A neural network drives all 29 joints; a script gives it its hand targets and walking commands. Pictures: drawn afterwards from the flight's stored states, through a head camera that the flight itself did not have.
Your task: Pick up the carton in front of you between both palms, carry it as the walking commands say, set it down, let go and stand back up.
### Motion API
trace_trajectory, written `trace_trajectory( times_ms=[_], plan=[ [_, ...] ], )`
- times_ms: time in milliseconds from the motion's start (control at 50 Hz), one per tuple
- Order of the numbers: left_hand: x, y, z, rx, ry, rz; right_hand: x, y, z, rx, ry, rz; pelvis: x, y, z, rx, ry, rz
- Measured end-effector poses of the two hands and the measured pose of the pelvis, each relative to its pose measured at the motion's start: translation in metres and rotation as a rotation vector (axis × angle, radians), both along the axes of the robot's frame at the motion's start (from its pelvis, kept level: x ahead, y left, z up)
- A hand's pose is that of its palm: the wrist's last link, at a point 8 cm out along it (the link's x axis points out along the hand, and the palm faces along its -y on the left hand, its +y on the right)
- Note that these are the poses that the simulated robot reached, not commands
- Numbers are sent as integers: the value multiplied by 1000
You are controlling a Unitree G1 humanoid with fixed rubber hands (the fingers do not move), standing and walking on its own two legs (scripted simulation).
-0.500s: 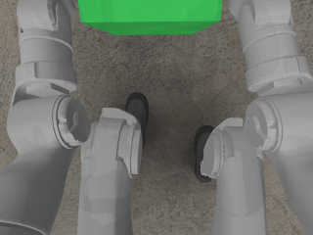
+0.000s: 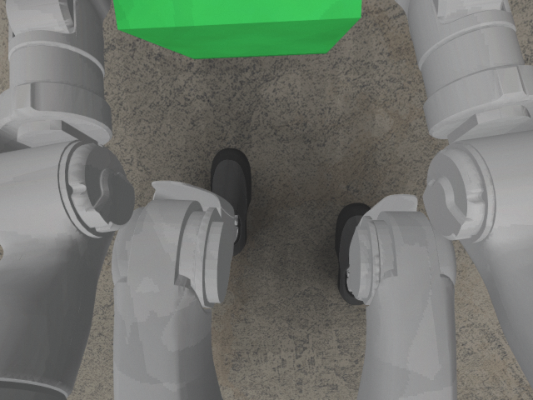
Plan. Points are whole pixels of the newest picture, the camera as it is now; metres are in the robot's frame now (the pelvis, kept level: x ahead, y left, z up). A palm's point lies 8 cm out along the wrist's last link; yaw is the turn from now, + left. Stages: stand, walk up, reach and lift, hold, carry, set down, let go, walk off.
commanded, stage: set down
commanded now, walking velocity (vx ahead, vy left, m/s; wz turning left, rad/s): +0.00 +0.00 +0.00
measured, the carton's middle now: out of the picture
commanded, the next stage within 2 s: let go in 1.84 s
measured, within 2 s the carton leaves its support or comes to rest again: neither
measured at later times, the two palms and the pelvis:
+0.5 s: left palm out of the picture +0.53 +0.28 -0.17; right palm out of the picture +0.58 -0.03 -0.18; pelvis +0.00 -0.01 +0.00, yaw +1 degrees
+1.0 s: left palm out of the picture +0.53 +0.31 -0.12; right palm out of the picture +0.61 -0.05 -0.12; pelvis +0.00 +0.00 +0.02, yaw +2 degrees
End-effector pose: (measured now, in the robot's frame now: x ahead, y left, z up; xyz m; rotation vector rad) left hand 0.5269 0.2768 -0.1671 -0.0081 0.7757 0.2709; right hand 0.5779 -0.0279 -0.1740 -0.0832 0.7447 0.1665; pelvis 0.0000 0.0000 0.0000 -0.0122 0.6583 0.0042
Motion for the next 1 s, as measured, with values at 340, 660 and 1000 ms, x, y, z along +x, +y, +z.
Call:
trace_trajectory(
  times_ms=[340,660,1000],
  plan=[
    [-1,4,-4,-34,-13,-21,0,-3,-6,54,-26,23,-1,-4,-5,12,-44,4],
    [-15,11,-30,-4,21,67,3,-23,-23,-60,-21,21,5,-3,0,13,-50,10],
    [7,33,42,9,-146,121,31,-27,52,-70,-147,-19,-3,2,15,3,-26,33]
  ],
)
